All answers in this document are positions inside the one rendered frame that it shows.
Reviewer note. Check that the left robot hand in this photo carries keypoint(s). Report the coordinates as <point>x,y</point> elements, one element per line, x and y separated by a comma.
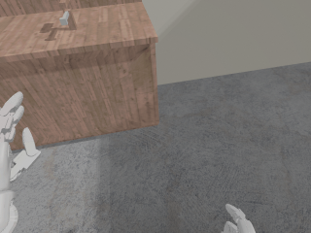
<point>10,115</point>

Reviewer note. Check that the robot left forearm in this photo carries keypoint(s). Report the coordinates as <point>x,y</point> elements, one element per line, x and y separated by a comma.
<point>9,214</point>

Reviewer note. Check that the right robot hand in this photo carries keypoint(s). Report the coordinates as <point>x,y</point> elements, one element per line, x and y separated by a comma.
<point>243,225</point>

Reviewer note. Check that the counter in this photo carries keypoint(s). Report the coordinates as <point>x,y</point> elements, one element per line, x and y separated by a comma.
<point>94,76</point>

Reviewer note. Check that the tap lever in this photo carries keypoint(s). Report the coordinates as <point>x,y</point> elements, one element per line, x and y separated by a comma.
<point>63,20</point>

